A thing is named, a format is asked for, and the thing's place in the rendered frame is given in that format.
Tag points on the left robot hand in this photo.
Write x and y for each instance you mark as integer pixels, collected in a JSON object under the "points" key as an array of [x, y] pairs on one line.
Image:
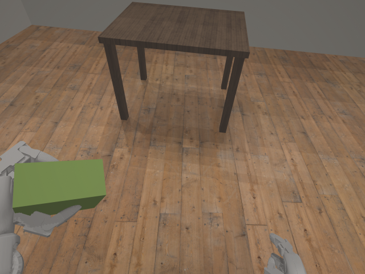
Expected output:
{"points": [[38, 223]]}

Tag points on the right robot hand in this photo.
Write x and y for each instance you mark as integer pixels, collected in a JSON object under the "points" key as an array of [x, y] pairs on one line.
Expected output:
{"points": [[291, 263]]}

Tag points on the sponge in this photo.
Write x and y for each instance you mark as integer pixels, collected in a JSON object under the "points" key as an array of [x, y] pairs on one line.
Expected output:
{"points": [[50, 187]]}

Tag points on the table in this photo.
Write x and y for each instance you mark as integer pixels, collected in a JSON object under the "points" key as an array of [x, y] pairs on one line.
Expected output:
{"points": [[178, 28]]}

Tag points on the robot left forearm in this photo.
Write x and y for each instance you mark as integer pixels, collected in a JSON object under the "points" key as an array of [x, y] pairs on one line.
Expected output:
{"points": [[11, 261]]}

